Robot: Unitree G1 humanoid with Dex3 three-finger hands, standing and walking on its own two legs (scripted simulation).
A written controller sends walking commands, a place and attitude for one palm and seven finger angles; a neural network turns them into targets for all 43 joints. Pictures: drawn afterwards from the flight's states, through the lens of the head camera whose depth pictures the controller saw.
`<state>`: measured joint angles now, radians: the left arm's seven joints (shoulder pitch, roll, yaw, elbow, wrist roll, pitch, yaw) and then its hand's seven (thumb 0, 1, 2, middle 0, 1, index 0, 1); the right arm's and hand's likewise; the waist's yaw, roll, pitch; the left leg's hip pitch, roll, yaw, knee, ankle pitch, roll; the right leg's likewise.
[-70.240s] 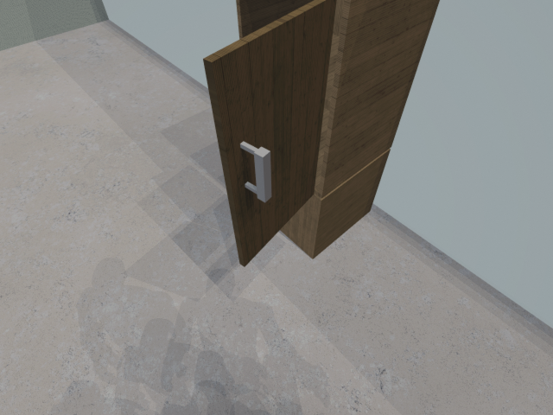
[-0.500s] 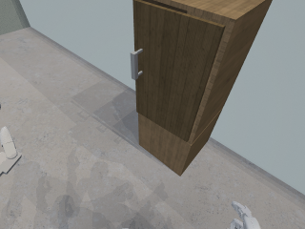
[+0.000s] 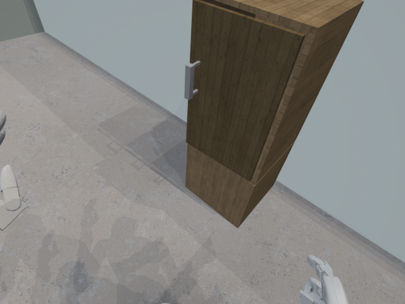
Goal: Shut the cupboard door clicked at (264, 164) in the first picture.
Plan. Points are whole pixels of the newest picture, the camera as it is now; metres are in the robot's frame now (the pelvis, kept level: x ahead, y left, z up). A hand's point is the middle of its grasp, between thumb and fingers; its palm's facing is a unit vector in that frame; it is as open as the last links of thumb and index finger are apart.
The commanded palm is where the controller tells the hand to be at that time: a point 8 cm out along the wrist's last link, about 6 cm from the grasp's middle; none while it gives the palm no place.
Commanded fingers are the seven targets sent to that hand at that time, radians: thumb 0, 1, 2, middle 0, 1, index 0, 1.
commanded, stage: step back with the hand held close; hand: left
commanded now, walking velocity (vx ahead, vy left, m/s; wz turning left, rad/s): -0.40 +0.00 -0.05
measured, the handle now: (193, 80) +0.82 +0.07 +0.02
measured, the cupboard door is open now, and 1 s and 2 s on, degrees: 3 3 3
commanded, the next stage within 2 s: stop stepping back and stand still in 0.10 s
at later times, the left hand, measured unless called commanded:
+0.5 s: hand out of the picture +0.15 +0.31 +0.19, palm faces +0.37 -0.86 -0.35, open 7.5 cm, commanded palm +0.07 +0.34 +0.19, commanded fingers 0.00 0.90 0.90 -0.20 -0.30 -0.20 -0.30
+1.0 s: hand out of the picture +0.10 +0.34 +0.19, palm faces +0.33 -0.82 -0.46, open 7.5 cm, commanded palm +0.05 +0.38 +0.19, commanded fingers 0.00 0.90 0.90 -0.20 -0.30 -0.20 -0.30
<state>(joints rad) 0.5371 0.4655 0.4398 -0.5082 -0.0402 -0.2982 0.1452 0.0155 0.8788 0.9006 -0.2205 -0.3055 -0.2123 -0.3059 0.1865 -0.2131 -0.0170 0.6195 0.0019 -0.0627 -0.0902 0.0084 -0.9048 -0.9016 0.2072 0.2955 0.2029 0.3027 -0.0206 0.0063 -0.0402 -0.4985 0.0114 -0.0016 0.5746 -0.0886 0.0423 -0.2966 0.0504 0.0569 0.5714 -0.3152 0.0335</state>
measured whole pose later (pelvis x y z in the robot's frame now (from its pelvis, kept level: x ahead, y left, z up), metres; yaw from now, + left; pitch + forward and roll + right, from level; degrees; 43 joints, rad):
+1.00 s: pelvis -0.12 +0.10 +0.02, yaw -6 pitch +0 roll -2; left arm 0.60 0.45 0.43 -0.55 -0.04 -0.18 0.16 0.02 0.89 0.90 -0.21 -0.30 -0.20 -0.30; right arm 0.26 -0.12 0.06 0.61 -0.01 -0.09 -0.05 0.01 -0.90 -0.90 0.21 0.30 0.21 0.30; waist -0.03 -0.02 -0.05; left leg -0.27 0.07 0.05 0.50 -0.24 -0.01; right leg -0.25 0.04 -0.10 0.52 -0.35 -0.01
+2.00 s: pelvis -0.12 +0.11 +0.02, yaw -4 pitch -1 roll -1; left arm 0.33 0.21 0.02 1.04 0.01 0.03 0.01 -0.01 0.97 0.90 -0.21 -0.30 -0.20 -0.30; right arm 0.31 -0.17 0.03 1.05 -0.02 0.03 -0.02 0.00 -0.91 -0.90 0.20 0.29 0.20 0.30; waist 0.01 -0.02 0.04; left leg -0.25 0.01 0.02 0.47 -0.21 0.02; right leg -0.19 -0.01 -0.11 0.43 -0.23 -0.02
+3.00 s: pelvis -0.11 +0.12 +0.02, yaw -6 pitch -1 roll +0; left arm 0.28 0.20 0.02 1.14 0.01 0.00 0.02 0.01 0.90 0.90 -0.20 -0.30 -0.20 -0.30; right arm 0.26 -0.20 0.01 1.12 -0.01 0.00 -0.03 0.00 -0.91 -0.90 0.20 0.29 0.20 0.30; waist 0.00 0.01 0.03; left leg -0.17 -0.01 0.06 0.39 -0.19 0.03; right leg -0.14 -0.02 -0.08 0.39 -0.22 -0.01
